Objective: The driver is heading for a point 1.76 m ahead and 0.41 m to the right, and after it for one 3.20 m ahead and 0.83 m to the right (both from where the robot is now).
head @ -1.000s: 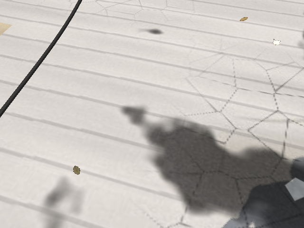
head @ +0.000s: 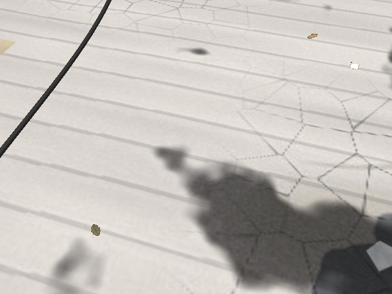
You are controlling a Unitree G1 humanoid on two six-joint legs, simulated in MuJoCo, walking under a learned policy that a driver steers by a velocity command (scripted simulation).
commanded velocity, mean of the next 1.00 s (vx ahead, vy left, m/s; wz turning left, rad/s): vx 0.43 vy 0.00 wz -0.25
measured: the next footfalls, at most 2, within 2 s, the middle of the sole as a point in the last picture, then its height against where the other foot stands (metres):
right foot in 0.64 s outside the picture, level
left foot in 1.16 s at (209, 226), level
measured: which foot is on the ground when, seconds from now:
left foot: down 0.00-0.66, up 0.68-1.00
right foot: down 0.00-0.16, up 0.18-0.62, down 0.64-1.00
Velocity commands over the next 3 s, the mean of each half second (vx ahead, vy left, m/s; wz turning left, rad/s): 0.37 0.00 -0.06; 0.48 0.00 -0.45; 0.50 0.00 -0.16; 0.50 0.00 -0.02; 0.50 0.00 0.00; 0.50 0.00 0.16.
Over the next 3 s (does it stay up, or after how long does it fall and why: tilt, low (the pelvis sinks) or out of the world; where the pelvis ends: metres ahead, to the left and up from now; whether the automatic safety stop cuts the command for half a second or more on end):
stays up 1.51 -0.47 0.01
